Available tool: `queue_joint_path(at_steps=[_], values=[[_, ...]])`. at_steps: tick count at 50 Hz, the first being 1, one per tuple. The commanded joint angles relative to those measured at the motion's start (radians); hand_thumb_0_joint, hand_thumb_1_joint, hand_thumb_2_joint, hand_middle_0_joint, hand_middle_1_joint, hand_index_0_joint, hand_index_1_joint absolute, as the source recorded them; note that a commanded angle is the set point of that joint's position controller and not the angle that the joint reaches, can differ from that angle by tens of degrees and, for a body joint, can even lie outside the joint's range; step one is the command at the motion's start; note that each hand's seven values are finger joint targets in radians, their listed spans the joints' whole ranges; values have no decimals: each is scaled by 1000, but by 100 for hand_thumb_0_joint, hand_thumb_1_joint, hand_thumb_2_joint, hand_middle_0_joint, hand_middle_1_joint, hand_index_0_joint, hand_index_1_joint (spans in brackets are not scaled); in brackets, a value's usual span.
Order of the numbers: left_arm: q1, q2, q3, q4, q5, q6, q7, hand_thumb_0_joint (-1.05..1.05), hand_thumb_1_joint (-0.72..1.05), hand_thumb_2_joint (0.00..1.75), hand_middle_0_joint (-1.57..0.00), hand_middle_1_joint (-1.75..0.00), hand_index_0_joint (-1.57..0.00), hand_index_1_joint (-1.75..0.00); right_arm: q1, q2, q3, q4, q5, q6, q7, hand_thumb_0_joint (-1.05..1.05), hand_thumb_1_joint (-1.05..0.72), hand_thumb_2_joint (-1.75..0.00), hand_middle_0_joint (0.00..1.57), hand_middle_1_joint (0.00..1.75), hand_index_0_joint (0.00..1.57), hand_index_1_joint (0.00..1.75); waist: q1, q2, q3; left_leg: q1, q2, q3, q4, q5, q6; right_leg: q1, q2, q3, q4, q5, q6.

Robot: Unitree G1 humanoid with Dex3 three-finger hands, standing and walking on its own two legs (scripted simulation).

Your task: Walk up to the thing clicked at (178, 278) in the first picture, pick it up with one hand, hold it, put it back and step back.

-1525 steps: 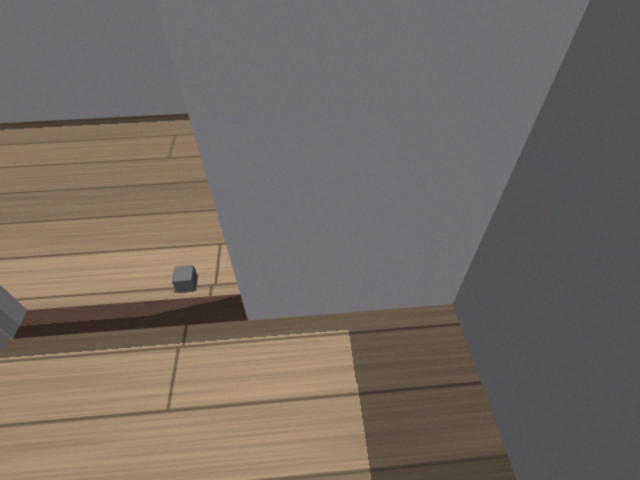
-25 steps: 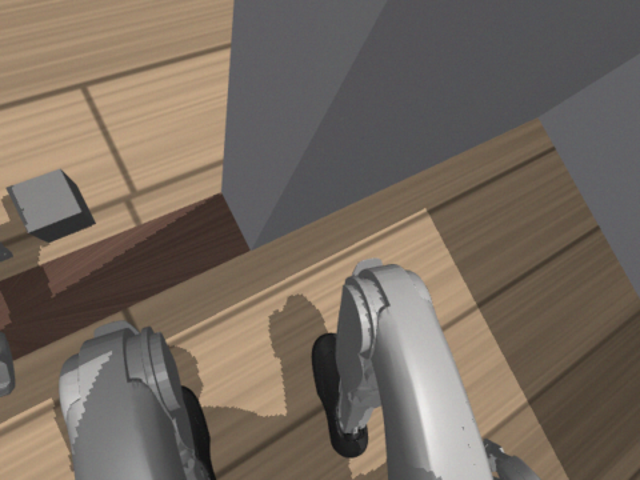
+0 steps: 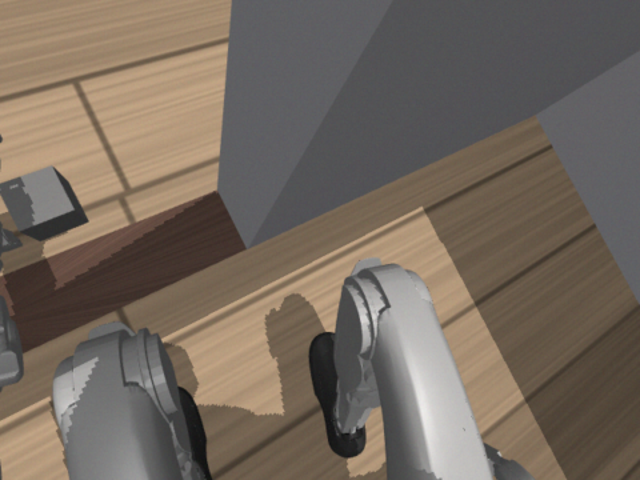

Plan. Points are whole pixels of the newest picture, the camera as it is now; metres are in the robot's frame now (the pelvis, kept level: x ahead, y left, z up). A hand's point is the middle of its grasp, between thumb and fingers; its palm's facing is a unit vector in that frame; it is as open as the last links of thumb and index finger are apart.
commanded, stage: approach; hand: left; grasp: from above
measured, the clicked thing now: (46, 204) +0.51 +0.28 -0.29
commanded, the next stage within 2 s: rest palm in 0.46 s
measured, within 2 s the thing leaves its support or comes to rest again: neither
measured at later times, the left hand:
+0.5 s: hand (9, 191) +0.50 +0.28 -0.19, palm faces -0.40 -0.15 -0.91, open 14.1 cm
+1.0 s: hand (27, 206) +0.49 +0.27 -0.21, palm faces -0.42 -0.16 -0.89, open 14.2 cm
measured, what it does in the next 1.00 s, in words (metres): stands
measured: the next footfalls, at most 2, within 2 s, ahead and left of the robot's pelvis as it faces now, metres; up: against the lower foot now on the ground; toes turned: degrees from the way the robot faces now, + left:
none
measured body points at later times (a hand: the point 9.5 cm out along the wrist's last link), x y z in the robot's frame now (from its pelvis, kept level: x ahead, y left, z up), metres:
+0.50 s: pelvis +0.00 +0.00 -0.01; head +0.28 +0.05 +0.34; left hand +0.52 +0.29 -0.14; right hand -0.02 -0.26 -0.09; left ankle +0.07 +0.12 -0.29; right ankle +0.11 -0.13 -0.29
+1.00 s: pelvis +0.00 +0.00 -0.01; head +0.27 +0.07 +0.34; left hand +0.51 +0.28 -0.16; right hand +0.01 -0.27 -0.08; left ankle +0.07 +0.12 -0.29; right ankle +0.11 -0.13 -0.29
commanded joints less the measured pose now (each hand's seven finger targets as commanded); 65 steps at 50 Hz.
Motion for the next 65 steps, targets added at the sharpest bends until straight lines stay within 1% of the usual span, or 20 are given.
queue_joint_path(at_steps=[1,2,6,8,9,13,21,22,25,29,30,32,35,37,40,44,51,56,58,65], values=[[-471,212,-5,-106,14,9,71,0,-53,99,-17,-87,-13,-91,262,-274,-68,34,-13,-9,-8,0,-88,-89,20,30,20,30,-96,372,-646,543,-33,51,-246,172,3,277,62,-105,-209,195,-50],[-474,265,20,-106,26,12,77,0,-53,100,-17,-87,-12,-91,268,-278,-63,39,-13,-8,-7,0,-88,-89,20,30,20,30,-82,393,-644,522,-34,58,-247,177,5,288,63,-100,-208,194,-51],[-428,303,54,-19,46,53,86,0,-53,100,-18,-85,-14,-90,250,-282,-46,8,-18,-1,-3,0,-88,-89,20,30,20,30,-63,378,-656,502,-38,73,-241,171,10,324,66,-92,-213,185,-51],[-410,259,25,14,38,73,76,0,-52,99,-18,-86,-14,-90,244,-282,-35,-17,-12,-4,1,0,-88,-89,20,30,20,30,-71,372,-648,482,-41,78,-240,190,13,343,65,-92,-209,204,-50],[-369,311,65,37,35,85,73,0,-53,99,-16,-88,-13,-92,250,-292,-40,-8,-14,-1,2,0,-88,-89,20,30,20,30,-70,352,-640,467,-36,75,-236,185,16,355,71,-93,-211,199,-49],[-283,327,88,67,10,104,44,0,-51,97,-16,-88,-13,-91,263,-296,-30,-34,-11,6,6,0,-88,-89,20,30,20,30,-69,272,-607,391,-34,78,-217,208,30,421,73,-86,-216,223,-36],[-379,374,101,-251,-24,13,23,0,-56,100,-12,-93,-9,-96,285,-292,-51,-19,-14,-3,10,0,-89,-89,20,30,20,30,-70,407,-770,505,-23,66,-199,216,13,454,74,-95,-201,238,-40],[-374,292,39,-279,-26,9,20,0,-58,101,-11,-93,-8,-97,275,-277,-50,-33,-5,-6,13,0,-89,-89,20,30,20,30,-60,439,-780,535,-28,68,-214,217,6,435,72,-95,-201,234,-46],[-317,334,79,-313,-29,22,44,0,-61,107,-11,-90,-6,-95,272,-286,-83,-18,8,0,9,0,-89,-90,20,30,20,30,-13,479,-846,598,-24,67,-245,221,-4,416,72,-96,-199,235,-54],[-301,222,22,-217,-24,57,24,0,-60,106,-11,-88,-6,-92,281,-262,-87,11,10,16,12,0,-88,-89,20,30,20,30,-46,393,-706,515,-28,82,-245,206,10,376,80,-90,-235,229,-51],[-275,239,48,-189,-27,60,22,0,-61,109,-11,-83,-4,-90,280,-272,-90,16,10,17,8,0,-88,-90,20,30,20,30,-39,371,-673,497,-31,75,-256,211,10,360,76,-95,-231,225,-53],[-240,179,10,-104,-27,69,1,0,-61,107,-10,-88,-4,-93,271,-266,-79,11,7,16,9,0,-88,-90,20,30,20,30,-56,328,-599,474,-32,71,-255,211,12,343,76,-97,-232,217,-54],[-261,195,24,-27,-32,57,-11,0,-59,104,-10,-89,-6,-94,270,-282,-69,7,4,17,6,0,-88,-89,20,30,20,30,-93,249,-519,413,-35,57,-249,158,20,329,72,-101,-239,170,-49],[-285,160,-9,9,-26,30,-14,0,-57,103,-11,-89,-7,-93,246,-276,-54,0,-4,12,-2,0,-87,-89,20,30,20,30,-110,230,-521,406,-36,52,-232,147,21,335,72,-102,-240,167,-44],[-346,226,-8,24,2,-16,0,0,-53,99,-12,-92,-9,-95,240,-275,-16,-22,-11,0,0,0,-87,-89,20,30,20,30,-130,215,-501,376,-42,53,-211,119,28,351,72,-100,-235,141,-36],[-416,325,7,32,55,-71,81,0,-51,97,-11,-93,-9,-95,216,-298,5,-35,-28,-22,-9,0,-88,-89,20,30,20,30,-115,326,-562,470,-36,49,-214,100,11,331,76,-115,-215,120,-40],[-445,400,70,104,87,-31,230,0,-49,97,-15,-86,-12,-89,203,-319,27,-35,-76,-56,4,0,-88,-90,20,30,20,30,-130,412,-560,473,-20,52,-179,127,4,349,84,-125,-192,174,-40],[-398,424,96,105,51,16,224,0,-46,94,-18,-82,-15,-85,215,-339,39,-26,-89,-89,37,0,-88,-90,20,30,20,30,-148,471,-600,546,-10,31,-149,238,-4,370,81,-146,-149,268,-37],[-361,473,128,76,39,26,212,0,-47,93,-18,-81,-14,-84,232,-348,36,-16,-85,-89,45,0,-88,-90,20,30,20,30,-123,479,-611,530,-9,23,-158,267,-6,397,85,-148,-148,287,-39],[-304,452,115,72,3,31,155,0,-47,92,-17,-82,-14,-85,239,-337,53,-25,-75,-85,64,0,-88,-90,20,30,20,30,-143,426,-568,496,-5,9,-133,307,2,418,90,-152,-142,319,-36]])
